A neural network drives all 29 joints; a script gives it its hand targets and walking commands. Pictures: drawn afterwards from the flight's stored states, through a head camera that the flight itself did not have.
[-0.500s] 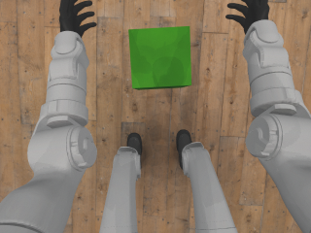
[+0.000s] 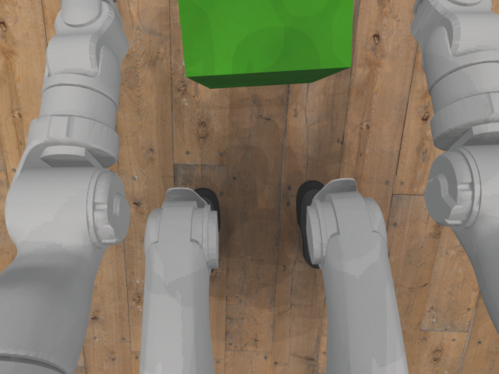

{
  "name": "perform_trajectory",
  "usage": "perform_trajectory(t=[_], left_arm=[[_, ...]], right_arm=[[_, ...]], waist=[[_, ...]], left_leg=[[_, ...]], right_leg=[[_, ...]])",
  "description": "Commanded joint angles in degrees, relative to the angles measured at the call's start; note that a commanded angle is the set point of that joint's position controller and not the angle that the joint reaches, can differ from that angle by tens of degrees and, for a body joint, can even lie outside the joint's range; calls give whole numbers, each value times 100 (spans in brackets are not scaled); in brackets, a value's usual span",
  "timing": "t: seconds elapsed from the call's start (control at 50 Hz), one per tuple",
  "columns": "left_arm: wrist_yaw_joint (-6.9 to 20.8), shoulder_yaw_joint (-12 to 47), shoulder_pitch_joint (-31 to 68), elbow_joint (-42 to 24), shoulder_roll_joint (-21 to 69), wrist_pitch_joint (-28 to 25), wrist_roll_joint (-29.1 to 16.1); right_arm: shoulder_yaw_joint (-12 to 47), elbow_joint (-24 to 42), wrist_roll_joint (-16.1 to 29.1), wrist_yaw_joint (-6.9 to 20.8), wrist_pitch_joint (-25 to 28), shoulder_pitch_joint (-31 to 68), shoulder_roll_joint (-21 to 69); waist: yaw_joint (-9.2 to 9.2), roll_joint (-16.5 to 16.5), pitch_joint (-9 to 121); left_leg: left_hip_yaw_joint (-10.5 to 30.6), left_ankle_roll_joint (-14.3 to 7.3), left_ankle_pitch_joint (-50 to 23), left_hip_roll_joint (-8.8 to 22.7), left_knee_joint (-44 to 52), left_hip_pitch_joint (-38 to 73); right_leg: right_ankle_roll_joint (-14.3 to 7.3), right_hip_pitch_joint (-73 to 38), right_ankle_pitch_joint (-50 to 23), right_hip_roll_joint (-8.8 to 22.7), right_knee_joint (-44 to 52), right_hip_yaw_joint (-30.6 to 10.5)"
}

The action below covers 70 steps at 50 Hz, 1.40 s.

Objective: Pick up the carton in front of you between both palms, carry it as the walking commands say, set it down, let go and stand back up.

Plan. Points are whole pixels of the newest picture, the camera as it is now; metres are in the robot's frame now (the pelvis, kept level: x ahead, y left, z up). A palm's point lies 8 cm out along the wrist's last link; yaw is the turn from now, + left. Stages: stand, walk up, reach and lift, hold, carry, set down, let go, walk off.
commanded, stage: reach and lift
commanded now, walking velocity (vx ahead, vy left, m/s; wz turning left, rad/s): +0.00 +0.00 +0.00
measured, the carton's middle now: (260, 14) +0.56 -0.02 -0.30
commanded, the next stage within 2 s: none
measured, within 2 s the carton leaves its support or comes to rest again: leaves its support in 1.14 s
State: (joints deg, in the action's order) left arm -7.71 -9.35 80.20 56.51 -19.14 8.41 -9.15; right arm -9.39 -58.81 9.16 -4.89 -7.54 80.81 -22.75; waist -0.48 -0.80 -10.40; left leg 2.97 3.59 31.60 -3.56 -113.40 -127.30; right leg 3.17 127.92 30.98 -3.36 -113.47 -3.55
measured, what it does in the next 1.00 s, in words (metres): lowers itself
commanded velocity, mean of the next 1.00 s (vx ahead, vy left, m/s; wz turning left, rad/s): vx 0.00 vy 0.00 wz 0.00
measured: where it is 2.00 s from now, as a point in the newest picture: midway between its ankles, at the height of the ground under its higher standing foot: (259, 242)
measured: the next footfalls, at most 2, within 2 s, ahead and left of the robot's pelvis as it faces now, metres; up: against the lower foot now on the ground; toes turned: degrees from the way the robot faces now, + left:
none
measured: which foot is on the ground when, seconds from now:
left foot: down 0.00-1.00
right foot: down 0.00-1.00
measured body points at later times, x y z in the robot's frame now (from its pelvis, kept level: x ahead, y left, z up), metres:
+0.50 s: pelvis +0.01 +0.00 -0.06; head +0.39 -0.01 +0.17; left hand +0.58 +0.15 -0.24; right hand +0.58 -0.21 -0.24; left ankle +0.10 +0.13 -0.39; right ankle +0.11 -0.13 -0.39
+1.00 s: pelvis +0.00 +0.00 -0.06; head +0.38 -0.01 +0.17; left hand +0.58 +0.13 -0.24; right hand +0.57 -0.18 -0.24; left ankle +0.10 +0.13 -0.39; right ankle +0.11 -0.13 -0.39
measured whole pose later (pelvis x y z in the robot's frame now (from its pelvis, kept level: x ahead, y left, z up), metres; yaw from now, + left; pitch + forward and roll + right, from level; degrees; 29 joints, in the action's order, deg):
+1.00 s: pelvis +0.00 +0.00 -0.06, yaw +1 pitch +35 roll +0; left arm -5.5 -15.9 87.8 58.7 -14.5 9.6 -3.0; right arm -13.3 -61.4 2.5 -2.0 -10.1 89.3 -18.9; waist -1.5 -1.8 -25.9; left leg 2.7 3.7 34.9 -4.2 -127.6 -127.3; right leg 2.3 127.6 34.9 -1.6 -127.9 -2.6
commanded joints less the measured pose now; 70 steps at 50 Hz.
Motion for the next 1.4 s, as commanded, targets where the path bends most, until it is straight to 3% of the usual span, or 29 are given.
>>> perform_trajectory(t=[0.0, 0.12, 0.2, 0.32, 0.4, 0.52, 0.68, 0.72, 0.74, 0.82, 0.86, 0.9, 1.02, 1.14, 1.16, 1.22, 1.28, 1.32, 1.38], left_arm=[[36, -19, 1834, -130, -699, -124, -30], [125, -6, 2235, 404, -814, -349, 12], [83, 130, 2581, 243, -961, -498, -64], [34, 522, 2653, 107, -756, -558, -404], [-30, 535, 2257, 224, -670, -541, -433], [1, 253, 2015, 516, -567, -566, -165], [65, 547, 2802, 336, 6, -514, -274], [89, 446, 2878, 375, 201, -479, -133], [142, 401, 2954, 343, 421, -455, -34], [1102, 835, 3935, 160, 4188, -129, 296], [1477, 766, 3858, -21, 5029, 52, 450], [1665, 756, 3768, -170, 5401, 175, 456], [1703, 1453, 3950, -914, 5968, 297, -31], [1444, 2261, 4201, -2561, 6953, 488, -456], [1376, 2401, 4139, -2807, 7083, 536, -419], [1326, 2389, 3858, -2963, 7088, 750, -211], [1451, 2003, 3222, -2143, 7333, 960, 176], [1556, 1448, 2880, -1565, 7406, 1019, 603], [1670, 675, 2656, -987, 7394, 1074, 1197]], right_arm=[[-17, 170, -5, -1, 110, 1881, -755], [11, -364, -57, 50, 295, 2276, -817], [77, -208, 103, 22, 449, 2580, -1007], [298, -323, 272, -6, 565, 2527, -1068], [451, -320, 390, -14, 556, 2312, -884], [374, -536, 260, 26, 532, 2113, -639], [551, -395, 255, 59, 473, 2794, -109], [436, -431, 69, 84, 432, 2890, 75], [377, -429, -79, 123, 400, 2952, 297], [913, -202, -323, 1118, 78, 3927, 4093], [821, -12, -458, 1500, -114, 3798, 4934], [816, 165, -489, 1733, -253, 3637, 5283], [1448, 1090, -34, 1838, -434, 3807, 5918], [2276, 3020, 419, 1600, -647, 4122, 6659], [2365, 3317, 420, 1504, -692, 4145, 6860], [2432, 3374, 266, 1415, -942, 3758, 7080], [2066, 2439, -181, 1500, -1145, 3000, 7369], [1610, 1808, -552, 1569, -1219, 2675, 7511], [886, 1214, -1115, 1674, -1254, 2468, 7589]], waist=[[-72, 188, 6620], [-53, 130, 5879], [-84, -114, 5976], [-261, -137, 6242], [-156, -4, 6588], [-53, 125, 5715], [-199, -52, 5545], [-234, -78, 5413], [-247, -81, 5325], [-275, -109, 4794], [-277, -120, 4494], [-314, -108, 4430], [-364, -62, 5937], [-374, 31, 10261], [-248, 53, 10873], [-148, 225, 11008], [-150, 227, 9002], [-116, 221, 7671], [-58, 171, 6618]], left_leg=[[-702, -10, -1079, 124, 576, 3332], [-620, -17, -1140, 178, 53, 2989], [-586, -33, -1587, 169, -295, 3319], [-517, -13, -2347, 93, -593, 3709], [-607, -21, -2594, 37, -628, 3843], [-641, -39, -2003, 21, -509, 2964], [-588, -54, -1558, -44, -379, 3268], [-600, -37, -1445, -92, -373, 3341], [-608, -37, -1405, -132, -371, 3366], [-648, -119, -1170, -356, -452, 3069], [-721, -170, -1061, -424, -489, 2827], [-753, -226, -1132, -429, -521, 2643], [-782, -266, -1925, -427, -649, 3182], [-844, -169, -3667, -539, -526, 4751], [-906, -148, -3696, -589, -438, 4805], [-975, -153, -3165, -643, -107, 4704], [-990, -151, -2201, -679, 370, 3923], [-1010, -164, -1414, -677, 696, 3340], [-980, -204, -789, -683, 1172, 2975]], right_leg=[[-1, -3604, -1196, 180, 658, 711], [-23, -3290, -1255, 232, 147, 579], [-27, -3125, -1622, 221, -137, 525], [-48, -3369, -2384, 189, -468, 587], [-37, -3657, -2665, 153, -508, 614], [-34, -3329, -2248, 141, -390, 512], [-85, -3182, -1634, 74, -230, 547], [-87, -3201, -1504, 36, -212, 574], [-84, -3241, -1448, 12, -207, 596], [-171, -3036, -1268, -182, -320, 679], [-219, -2802, -1141, -216, -363, 726], [-256, -2660, -1247, -224, -397, 770], [-258, -3351, -2114, -237, -526, 820], [-185, -5307, -4058, -370, -458, 870], [-158, -5500, -4087, -426, -424, 888], [-67, -5622, -3595, -538, -82, 964], [-49, -4718, -2601, -544, 436, 962], [-64, -3955, -1687, -518, 818, 972], [-135, -3413, -947, -538, 1285, 945]])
